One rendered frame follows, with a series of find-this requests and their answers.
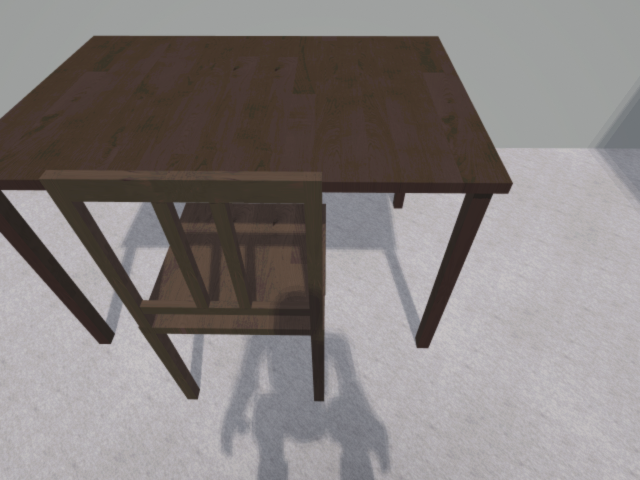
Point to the table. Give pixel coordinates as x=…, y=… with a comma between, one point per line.
x=374, y=114

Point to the chair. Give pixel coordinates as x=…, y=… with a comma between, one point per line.
x=241, y=260

